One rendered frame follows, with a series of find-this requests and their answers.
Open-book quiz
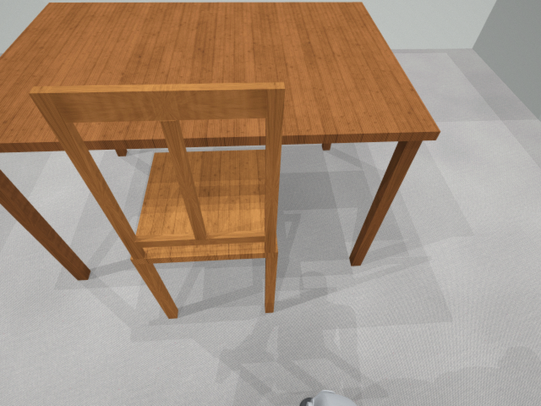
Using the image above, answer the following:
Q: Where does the table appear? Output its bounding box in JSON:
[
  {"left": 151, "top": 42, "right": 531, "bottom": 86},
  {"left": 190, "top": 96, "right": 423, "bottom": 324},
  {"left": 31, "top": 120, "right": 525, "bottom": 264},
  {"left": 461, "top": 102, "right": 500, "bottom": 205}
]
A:
[{"left": 0, "top": 2, "right": 440, "bottom": 281}]

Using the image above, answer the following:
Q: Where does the chair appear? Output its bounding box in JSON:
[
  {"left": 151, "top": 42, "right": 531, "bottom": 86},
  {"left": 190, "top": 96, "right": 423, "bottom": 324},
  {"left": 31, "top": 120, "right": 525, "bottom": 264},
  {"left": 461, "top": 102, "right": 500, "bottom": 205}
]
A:
[{"left": 29, "top": 82, "right": 285, "bottom": 319}]

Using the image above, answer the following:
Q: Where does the robot right shin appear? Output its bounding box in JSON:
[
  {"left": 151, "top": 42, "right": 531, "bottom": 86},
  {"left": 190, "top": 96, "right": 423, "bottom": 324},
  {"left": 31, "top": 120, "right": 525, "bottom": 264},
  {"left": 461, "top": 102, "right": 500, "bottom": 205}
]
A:
[{"left": 314, "top": 390, "right": 335, "bottom": 399}]

